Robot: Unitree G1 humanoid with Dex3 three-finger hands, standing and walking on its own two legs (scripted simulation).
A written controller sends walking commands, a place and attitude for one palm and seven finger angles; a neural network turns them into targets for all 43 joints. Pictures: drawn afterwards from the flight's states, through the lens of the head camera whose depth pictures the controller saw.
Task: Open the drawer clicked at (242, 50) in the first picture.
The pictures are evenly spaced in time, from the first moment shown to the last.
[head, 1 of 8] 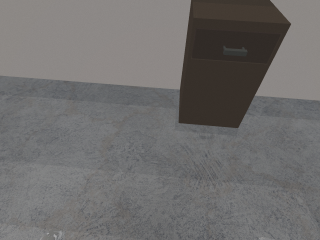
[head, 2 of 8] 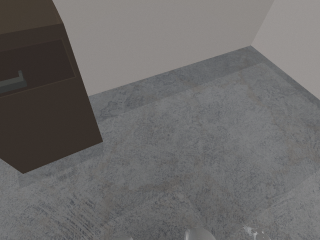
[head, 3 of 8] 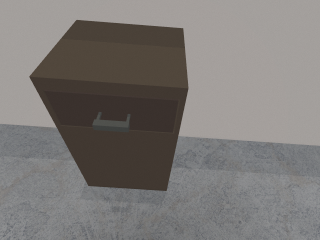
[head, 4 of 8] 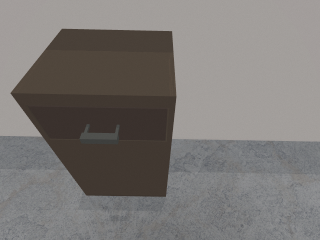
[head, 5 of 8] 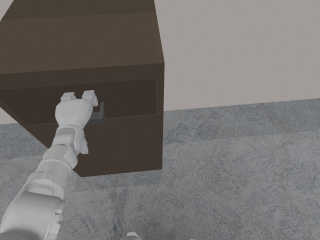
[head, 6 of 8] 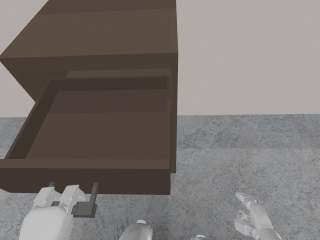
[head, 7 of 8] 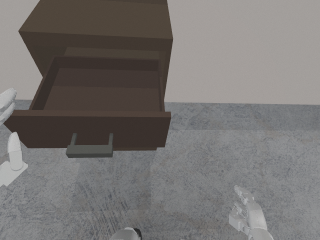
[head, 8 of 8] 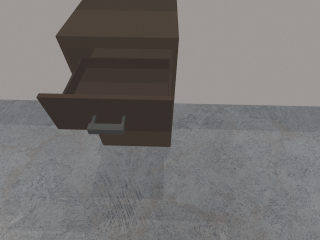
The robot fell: no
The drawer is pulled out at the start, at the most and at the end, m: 0.00 0.30 0.30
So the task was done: yes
